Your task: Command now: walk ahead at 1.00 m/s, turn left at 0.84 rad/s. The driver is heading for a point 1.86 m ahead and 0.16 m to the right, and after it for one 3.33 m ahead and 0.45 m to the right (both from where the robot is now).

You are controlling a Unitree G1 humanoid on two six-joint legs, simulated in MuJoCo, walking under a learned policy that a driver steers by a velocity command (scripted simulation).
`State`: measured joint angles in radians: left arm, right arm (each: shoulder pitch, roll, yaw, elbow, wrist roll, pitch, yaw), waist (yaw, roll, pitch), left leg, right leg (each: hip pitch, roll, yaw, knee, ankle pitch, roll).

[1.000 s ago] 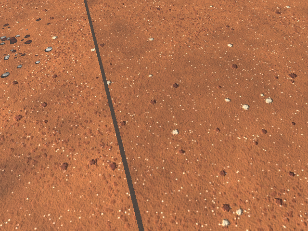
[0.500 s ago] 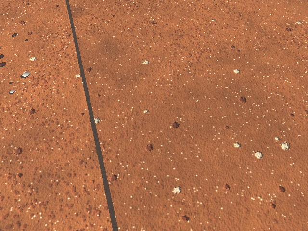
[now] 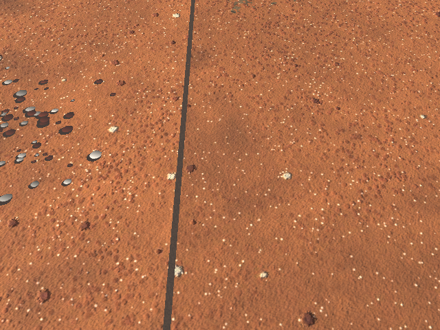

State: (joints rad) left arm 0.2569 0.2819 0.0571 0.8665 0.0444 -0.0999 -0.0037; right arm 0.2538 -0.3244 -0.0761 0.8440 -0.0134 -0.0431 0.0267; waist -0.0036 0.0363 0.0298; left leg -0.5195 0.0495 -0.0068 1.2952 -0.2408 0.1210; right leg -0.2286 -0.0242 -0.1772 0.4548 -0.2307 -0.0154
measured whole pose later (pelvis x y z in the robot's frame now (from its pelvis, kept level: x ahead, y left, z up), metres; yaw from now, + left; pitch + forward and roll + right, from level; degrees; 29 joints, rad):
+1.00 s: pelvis +0.94 +0.15 +0.00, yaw -3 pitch +2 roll -1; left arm 0.51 0.29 0.07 0.89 0.00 -0.06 -0.02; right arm -0.01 -0.23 0.06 0.57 -0.05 -0.08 0.02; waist 0.09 0.01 0.01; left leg -0.73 0.14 -0.11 0.84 -0.08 -0.05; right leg -0.05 0.20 0.14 0.33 -0.28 -0.16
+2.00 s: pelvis +1.80 -0.13 -0.03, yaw -47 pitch +2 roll -1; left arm 0.44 0.34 0.05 0.85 0.03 -0.09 -0.01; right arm 0.07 -0.28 0.01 0.62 -0.02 -0.06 0.03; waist 0.08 0.00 0.03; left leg -0.59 0.04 0.07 0.53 -0.02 0.09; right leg 0.24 0.12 0.10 0.23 -0.43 -0.13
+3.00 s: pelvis +2.60 -0.56 -0.03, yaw +5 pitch -1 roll +1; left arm 0.25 0.23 -0.01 0.70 0.05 -0.08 0.00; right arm 0.28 -0.34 -0.06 0.75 -0.02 0.01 0.01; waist 0.02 0.02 0.06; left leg -0.36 -0.22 0.05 0.64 -0.27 0.20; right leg -0.39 -0.08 0.07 1.42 -0.37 0.04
